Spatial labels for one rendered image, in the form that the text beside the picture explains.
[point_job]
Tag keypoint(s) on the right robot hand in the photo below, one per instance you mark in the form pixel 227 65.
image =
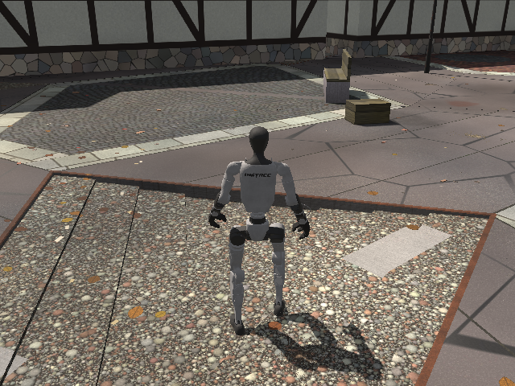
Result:
pixel 305 227

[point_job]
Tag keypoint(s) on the left robot hand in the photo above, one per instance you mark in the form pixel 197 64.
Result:
pixel 212 218

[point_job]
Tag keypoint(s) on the robot left thigh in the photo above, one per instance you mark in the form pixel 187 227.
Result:
pixel 237 238

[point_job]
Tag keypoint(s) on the robot right forearm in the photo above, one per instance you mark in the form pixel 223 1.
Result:
pixel 299 212

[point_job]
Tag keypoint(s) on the robot left forearm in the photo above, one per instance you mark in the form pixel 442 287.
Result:
pixel 217 207

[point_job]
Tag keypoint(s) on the robot right foot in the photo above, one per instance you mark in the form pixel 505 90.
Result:
pixel 278 310

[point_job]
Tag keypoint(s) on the right robot upper arm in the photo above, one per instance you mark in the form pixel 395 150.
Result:
pixel 288 183

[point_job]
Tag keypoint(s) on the left robot upper arm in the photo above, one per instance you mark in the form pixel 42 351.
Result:
pixel 233 168

